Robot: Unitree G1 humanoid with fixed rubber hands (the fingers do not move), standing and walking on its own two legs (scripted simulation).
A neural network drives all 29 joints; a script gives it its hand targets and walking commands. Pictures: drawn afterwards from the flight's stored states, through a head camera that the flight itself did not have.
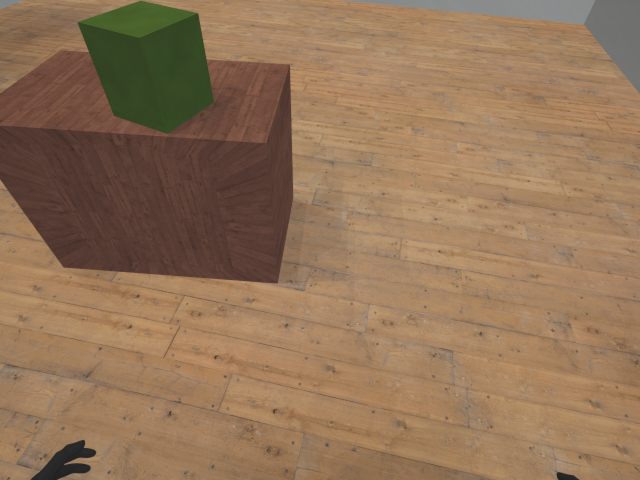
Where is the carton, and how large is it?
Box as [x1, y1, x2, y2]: [77, 1, 213, 133]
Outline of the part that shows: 77,22 114,115 167,133 213,102 197,13 144,1 138,1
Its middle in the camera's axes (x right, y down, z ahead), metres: -0.47 -0.47 +1.07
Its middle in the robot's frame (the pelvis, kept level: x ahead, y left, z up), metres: +1.12 +0.49 +0.01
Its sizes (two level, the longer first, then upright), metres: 0.210 0.200 0.250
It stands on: a pedestal, 0.64 m high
